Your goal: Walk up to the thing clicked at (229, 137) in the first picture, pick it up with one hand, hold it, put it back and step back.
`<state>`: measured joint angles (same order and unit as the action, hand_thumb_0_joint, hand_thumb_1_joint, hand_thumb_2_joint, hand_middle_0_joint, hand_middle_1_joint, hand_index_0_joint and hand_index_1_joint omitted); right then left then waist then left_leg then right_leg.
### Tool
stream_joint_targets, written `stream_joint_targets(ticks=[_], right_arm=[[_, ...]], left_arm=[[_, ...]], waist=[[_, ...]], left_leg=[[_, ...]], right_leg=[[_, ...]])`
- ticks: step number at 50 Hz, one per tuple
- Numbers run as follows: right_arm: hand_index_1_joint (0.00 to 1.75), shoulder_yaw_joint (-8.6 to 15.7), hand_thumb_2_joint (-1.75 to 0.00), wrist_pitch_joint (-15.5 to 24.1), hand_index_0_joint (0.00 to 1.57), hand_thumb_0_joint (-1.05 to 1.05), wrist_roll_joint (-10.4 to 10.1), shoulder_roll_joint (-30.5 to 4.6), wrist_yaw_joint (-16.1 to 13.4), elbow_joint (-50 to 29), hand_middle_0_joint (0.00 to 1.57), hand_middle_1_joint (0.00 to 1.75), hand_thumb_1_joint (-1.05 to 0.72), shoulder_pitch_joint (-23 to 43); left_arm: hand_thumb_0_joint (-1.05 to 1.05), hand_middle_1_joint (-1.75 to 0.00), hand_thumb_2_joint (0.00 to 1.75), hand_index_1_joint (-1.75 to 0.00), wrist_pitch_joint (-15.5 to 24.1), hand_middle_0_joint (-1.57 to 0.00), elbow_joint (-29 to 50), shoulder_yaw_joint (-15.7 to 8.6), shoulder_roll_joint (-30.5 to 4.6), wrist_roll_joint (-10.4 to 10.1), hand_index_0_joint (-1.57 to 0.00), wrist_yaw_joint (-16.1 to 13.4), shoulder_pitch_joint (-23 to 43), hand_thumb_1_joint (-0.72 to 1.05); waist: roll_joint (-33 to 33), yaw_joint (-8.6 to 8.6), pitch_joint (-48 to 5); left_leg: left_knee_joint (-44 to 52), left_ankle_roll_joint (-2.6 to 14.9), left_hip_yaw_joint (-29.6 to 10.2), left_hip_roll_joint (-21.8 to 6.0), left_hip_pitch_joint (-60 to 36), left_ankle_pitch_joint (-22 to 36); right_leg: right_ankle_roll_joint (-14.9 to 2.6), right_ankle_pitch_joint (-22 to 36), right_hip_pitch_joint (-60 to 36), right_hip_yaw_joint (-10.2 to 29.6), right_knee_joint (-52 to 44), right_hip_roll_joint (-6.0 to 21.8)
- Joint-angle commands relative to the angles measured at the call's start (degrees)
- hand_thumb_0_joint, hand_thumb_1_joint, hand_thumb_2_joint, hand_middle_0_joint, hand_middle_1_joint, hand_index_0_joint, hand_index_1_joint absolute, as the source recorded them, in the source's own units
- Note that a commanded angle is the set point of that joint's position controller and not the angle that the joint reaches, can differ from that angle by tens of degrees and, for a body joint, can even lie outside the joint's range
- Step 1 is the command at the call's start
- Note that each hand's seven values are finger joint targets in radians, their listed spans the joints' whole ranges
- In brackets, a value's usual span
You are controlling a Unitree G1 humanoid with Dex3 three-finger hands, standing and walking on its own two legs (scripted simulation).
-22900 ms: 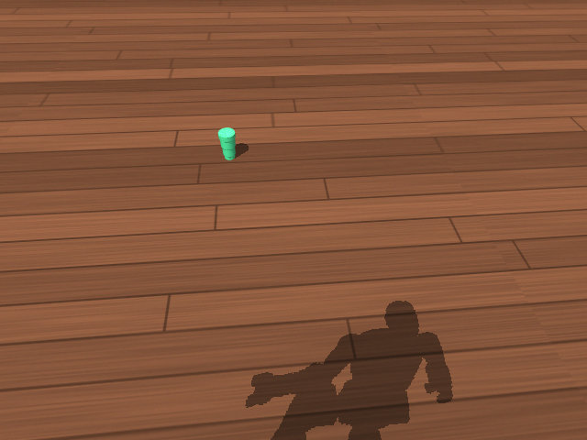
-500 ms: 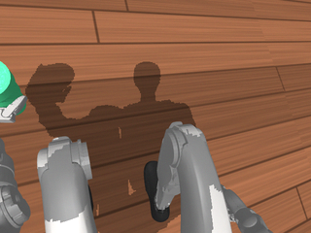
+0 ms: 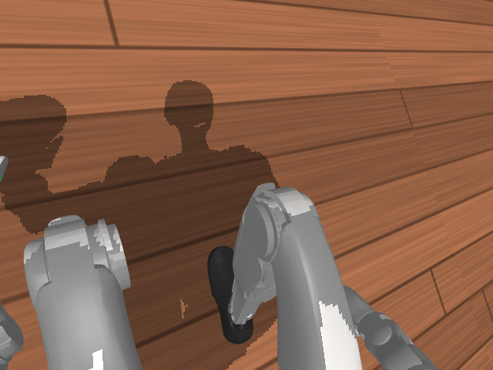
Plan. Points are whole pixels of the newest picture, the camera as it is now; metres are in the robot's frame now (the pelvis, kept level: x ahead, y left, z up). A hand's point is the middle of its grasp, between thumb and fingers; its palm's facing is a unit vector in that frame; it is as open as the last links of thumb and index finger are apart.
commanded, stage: lower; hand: left
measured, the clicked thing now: out of the picture +0.42 +0.31 -0.15
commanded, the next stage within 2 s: loosen in 1.10 s
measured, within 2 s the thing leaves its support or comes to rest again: rests again in 1.04 s
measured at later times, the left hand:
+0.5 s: hand out of the picture +0.42 +0.31 -0.17, palm faces +0.46 -0.89 -0.02, open 10.6 cm
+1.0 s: hand out of the picture +0.42 +0.31 -0.19, palm faces +0.47 -0.88 -0.02, open 10.6 cm
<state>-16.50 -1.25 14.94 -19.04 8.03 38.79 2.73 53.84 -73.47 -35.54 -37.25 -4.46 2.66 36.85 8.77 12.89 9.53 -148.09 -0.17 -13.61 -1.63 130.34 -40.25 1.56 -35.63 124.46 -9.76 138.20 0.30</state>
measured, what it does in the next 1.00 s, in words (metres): stands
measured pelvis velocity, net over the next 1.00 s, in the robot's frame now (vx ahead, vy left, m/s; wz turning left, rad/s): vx -0.01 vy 0.01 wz -0.07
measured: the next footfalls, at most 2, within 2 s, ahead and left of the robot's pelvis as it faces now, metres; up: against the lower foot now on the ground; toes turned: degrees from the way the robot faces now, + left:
none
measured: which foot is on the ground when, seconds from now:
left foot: down 0.00-1.00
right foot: down 0.00-1.00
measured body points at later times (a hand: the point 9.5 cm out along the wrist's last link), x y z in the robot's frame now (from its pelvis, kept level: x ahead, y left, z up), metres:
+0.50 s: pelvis -0.01 +0.01 -0.01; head +0.23 +0.16 +0.34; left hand +0.39 +0.35 -0.17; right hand +0.14 -0.26 -0.06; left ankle +0.08 +0.13 -0.26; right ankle +0.13 -0.12 -0.26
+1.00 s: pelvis -0.01 +0.01 -0.01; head +0.23 +0.18 +0.32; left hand +0.39 +0.35 -0.19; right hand +0.14 -0.25 -0.05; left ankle +0.08 +0.13 -0.26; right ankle +0.13 -0.12 -0.26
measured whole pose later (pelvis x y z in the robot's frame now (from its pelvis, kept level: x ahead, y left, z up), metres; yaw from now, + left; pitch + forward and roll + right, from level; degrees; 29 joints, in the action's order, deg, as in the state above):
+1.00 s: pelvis -0.01 +0.01 -0.01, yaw -4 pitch +13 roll -17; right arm -27.8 -1.1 20.4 -21.2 8.4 33.7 9.9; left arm 61.7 -82.7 -35.9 -48.3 -4.4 -2.3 36.5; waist 15.8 14.3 17.8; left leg -152.6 0.3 -20.2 -1.9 127.4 -41.1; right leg 3.5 -33.5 119.3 -14.5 137.4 -2.3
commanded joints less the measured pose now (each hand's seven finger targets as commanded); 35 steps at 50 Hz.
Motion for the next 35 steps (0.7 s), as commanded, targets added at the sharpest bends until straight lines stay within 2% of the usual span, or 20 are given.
stream_joint_targets(ticks=[1, 3, 4, 5, 6, 9, 10, 11, 15, 17, 19, 21, 23, 25, 29, 30, 32, 33, 34, 35], right_arm=[[0.30, 4.1, -0.91, -0.4, 0.20, 0.00, 1.0, -18.5, -1.0, -1.6, 0.20, 0.30, -0.91, -4.8], [0.30, 3.6, -0.91, -0.5, 0.20, 0.00, 1.4, -18.9, -1.0, -1.9, 0.20, 0.30, -0.91, -3.7], [0.30, 3.3, -0.91, -0.4, 0.20, 0.00, 1.7, -19.3, -0.9, -2.0, 0.20, 0.30, -0.91, -4.3], [0.30, 3.0, -0.91, -0.4, 0.20, 0.00, 1.8, -19.1, -1.0, -2.0, 0.20, 0.30, -0.91, -3.4], [0.30, 2.8, -0.91, -0.4, 0.20, 0.00, 1.9, -19.5, -0.9, -1.9, 0.20, 0.30, -0.91, -3.9], [0.30, 2.2, -0.91, -0.2, 0.20, 0.00, 2.3, -20.0, -0.9, -2.2, 0.20, 0.30, -0.92, -2.8], [0.30, 1.8, -0.91, -0.1, 0.20, 0.00, 2.5, -20.3, -0.8, -2.3, 0.20, 0.30, -0.91, -2.7], [0.30, 1.6, -0.91, -0.3, 0.20, 0.00, 2.6, -20.4, -0.9, -2.3, 0.20, 0.30, -0.91, -2.8], [0.30, 0.7, -0.91, -0.3, 0.20, 0.00, 3.0, -20.9, -0.8, -2.8, 0.20, 0.30, -0.91, -1.7], [0.30, 0.2, -0.91, -0.4, 0.20, 0.00, 3.2, -21.0, -0.8, -3.1, 0.20, 0.30, -0.91, -1.0], [0.30, -0.2, -0.91, -0.4, 0.20, 0.00, 3.4, -21.2, -0.8, -3.2, 0.20, 0.30, -0.91, -0.5], [0.30, -0.7, -0.91, -0.6, 0.20, 0.00, 3.7, -21.6, -0.8, -3.5, 0.20, 0.30, -0.91, -0.2], [0.30, -1.2, -0.91, -0.6, 0.20, 0.00, 3.9, -21.5, -0.9, -3.7, 0.20, 0.30, -0.91, 0.7], [0.30, -1.7, -0.91, -0.6, 0.20, 0.00, 4.1, -21.7, -0.9, -4.2, 0.20, 0.30, -0.91, 1.5], [0.30, -2.4, -0.91, -0.5, 0.20, 0.00, 4.4, -22.2, -0.9, -4.4, 0.20, 0.30, -0.90, 2.0], [0.30, -2.6, -0.91, -0.5, 0.20, 0.00, 4.5, -22.1, -0.8, -4.7, 0.20, 0.30, -0.91, 2.2], [0.30, -2.8, -0.90, -0.4, 0.20, 0.00, 4.6, -22.4, -0.8, -4.7, 0.20, 0.30, -0.90, 2.7], [0.30, -3.0, -0.91, -0.4, 0.20, 0.00, 4.8, -22.4, -0.8, -4.9, 0.20, 0.30, -0.90, 3.0], [0.30, -3.0, -0.91, -0.6, 0.20, 0.00, 4.8, -22.7, -0.8, -4.9, 0.20, 0.30, -0.90, 2.8], [0.30, -3.2, -0.90, -0.5, 0.20, 0.00, 4.8, -22.6, -0.8, -5.0, 0.20, 0.30, -0.90, 3.0]], left_arm=[[0.00, -1.37, 1.24, -1.38, 7.0, -1.26, 9.5, -2.0, -16.2, -0.5, -1.26, -1.0, 14.5, 0.20], [0.00, -1.36, 1.25, -1.37, 7.7, -1.24, 9.9, -1.3, -16.5, -0.6, -1.25, -1.2, 14.8, 0.22], [0.00, -1.38, 1.26, -1.39, 7.8, -1.26, 8.9, -1.9, -16.4, -0.6, -1.27, -1.4, 14.0, 0.21], [0.00, -1.38, 1.26, -1.39, 8.1, -1.27, 9.3, -1.5, -16.9, -0.6, -1.27, -1.3, 13.9, 0.21], [0.00, -1.38, 1.26, -1.39, 8.2, -1.27, 8.9, -1.7, -17.4, -0.6, -1.28, -1.4, 14.2, 0.22], [0.00, -1.38, 1.25, -1.39, 8.8, -1.28, 7.9, -1.4, -17.0, -0.9, -1.29, -1.6, 13.7, 0.23], [0.00, -1.39, 1.27, -1.39, 9.0, -1.26, 7.1, -0.9, -16.5, -1.0, -1.27, -1.6, 13.6, 0.24], [0.00, -1.38, 1.27, -1.39, 8.8, -1.27, 5.7, -1.7, -16.9, -1.1, -1.28, -1.8, 11.7, 0.24], [0.00, -1.39, 1.27, -1.40, 9.4, -1.27, 5.7, -0.8, -17.5, -1.0, -1.28, -1.8, 12.4, 0.24], [0.00, -1.39, 1.27, -1.39, 9.7, -1.26, 5.0, -1.4, -18.7, -0.9, -1.27, -2.3, 11.9, 0.23], [0.00, -1.37, 1.26, -1.38, 10.1, -1.26, 4.6, -1.1, -18.5, -1.0, -1.27, -2.5, 12.0, 0.25], [0.00, -1.38, 1.26, -1.38, 10.8, -1.27, 4.9, -1.1, -20.0, -0.8, -1.28, -2.7, 13.2, 0.26], [0.00, -1.37, 1.26, -1.38, 11.0, -1.27, 4.2, -1.5, -20.7, -0.7, -1.27, -3.0, 12.7, 0.25], [0.00, -1.37, 1.26, -1.38, 11.2, -1.26, 3.0, -0.8, -20.5, -0.7, -1.27, -3.2, 13.9, 0.25], [0.00, -1.36, 1.25, -1.37, 11.8, -1.27, 2.2, -1.3, -22.4, -0.6, -1.28, -3.7, 13.6, 0.27], [0.00, -1.36, 1.25, -1.37, 12.1, -1.27, 2.0, -0.8, -21.9, -0.6, -1.28, -3.8, 13.8, 0.27], [0.00, -1.36, 1.24, -1.36, 12.2, -1.27, 1.1, -1.4, -22.7, -0.4, -1.28, -4.1, 12.4, 0.28], [0.00, -1.36, 1.25, -1.36, 12.3, -1.26, 0.8, -0.6, -21.5, -0.4, -1.27, -4.0, 12.3, 0.28], [0.00, -1.36, 1.26, -1.37, 12.5, -1.26, 1.1, -0.4, -21.9, -0.5, -1.27, -4.1, 13.4, 0.27], [0.00, -1.36, 1.25, -1.37, 12.5, -1.27, 0.6, -0.8, -21.8, -0.5, -1.28, -4.1, 12.0, 0.26]], waist=[[-26.2, 2.14, -36.5], [-27.1, 2.54, -35.5], [-26.7, 2.79, -36.0], [-26.8, 2.50, -35.6], [-26.8, 3.18, -36.0], [-26.2, 3.54, -34.7], [-26.7, 4.34, -34.2], [-26.2, 3.75, -34.1], [-26.8, 4.64, -32.8], [-27.0, 4.26, -32.3], [-26.3, 4.76, -31.6], [-27.6, 5.24, -31.3], [-27.6, 4.90, -31.0], [-26.2, 5.96, -29.0], [-26.3, 5.87, -28.3], [-25.9, 6.28, -28.3], [-26.9, 5.63, -28.1], [-27.0, 6.16, -28.0], [-27.1, 6.73, -27.5], [-26.7, 6.29, -27.7]], left_leg=[[18.1, -0.93, 3.5, -1.1, -25.0, 8.0], [17.6, -0.92, 3.3, -1.2, -24.6, 7.1], [17.5, -0.95, 3.2, -1.2, -25.4, 7.6], [17.1, -0.91, 3.3, -1.3, -24.7, 7.3], [17.0, -0.93, 3.1, -1.3, -25.3, 7.7], [16.6, -1.05, 2.4, -1.6, -25.8, 8.5], [16.6, -1.17, 2.0, -1.6, -26.1, 9.1], [16.5, -1.22, 1.9, -1.7, -26.3, 9.9], [16.4, -1.45, 1.1, -2.0, -26.5, 10.7], [16.6, -1.46, 0.9, -2.1, -26.3, 9.7], [16.2, -1.41, 0.6, -2.2, -26.0, 9.5], [16.5, -1.60, 0.1, -2.3, -26.6, 9.4], [16.3, -1.67, 0.0, -2.5, -26.6, 9.4], [16.2, -1.37, -0.2, -2.5, -24.7, 7.1], [16.0, -1.27, -0.6, -2.6, -24.5, 6.3], [15.9, -1.20, -0.6, -2.5, -24.2, 6.0], [16.5, -1.63, -1.2, -2.8, -25.8, 6.9], [16.3, -1.73, -1.5, -2.9, -26.4, 7.4], [16.4, -1.61, -1.5, -2.9, -25.7, 6.8], [16.3, -1.63, -1.6, -2.9, -25.7, 7.3]], right_leg=[[-2.84, 8.9, -18.9, -4.4, -10.1, -2.9], [-2.78, 8.5, -18.9, -4.6, -10.1, -3.1], [-2.70, 9.1, -19.6, -4.9, -10.2, -3.0], [-2.74, 9.0, -19.7, -4.7, -10.1, -3.2], [-2.58, 9.5, -20.2, -5.0, -10.3, -3.2], [-2.51, 10.2, -19.6, -5.6, -9.8, -3.3], [-2.43, 10.8, -19.9, -5.9, -9.6, -3.3], [-2.37, 11.4, -20.5, -6.0, -9.7, -3.4], [-2.31, 12.1, -20.9, -6.7, -9.2, -3.4], [-2.28, 11.3, -20.8, -6.9, -9.3, -3.6], [-2.20, 11.4, -20.8, -7.1, -9.4, -3.7], [-2.18, 11.4, -21.0, -7.6, -9.0, -3.7], [-2.18, 11.3, -21.2, -7.6, -9.1, -3.9], [-2.05, 9.9, -20.6, -8.0, -9.5, -4.0], [-1.88, 9.6, -21.1, -8.3, -9.5, -4.3], [-1.77, 9.5, -21.5, -8.5, -9.7, -4.3], [-1.83, 10.0, -21.0, -8.8, -9.2, -4.3], [-1.77, 10.5, -20.7, -9.0, -9.1, -4.3], [-1.78, 10.1, -20.9, -9.1, -9.2, -4.4], [-1.79, 10.7, -21.5, -9.1, -9.0, -4.4]])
